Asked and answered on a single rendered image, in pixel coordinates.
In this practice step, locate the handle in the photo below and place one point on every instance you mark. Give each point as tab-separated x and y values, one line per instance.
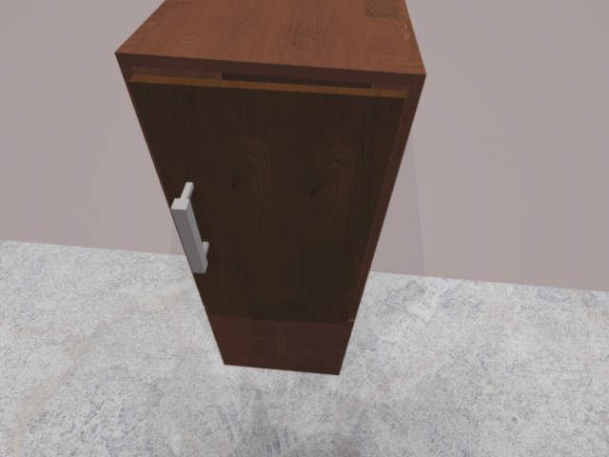
186	224

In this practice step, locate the cupboard door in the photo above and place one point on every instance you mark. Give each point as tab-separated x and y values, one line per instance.
287	180

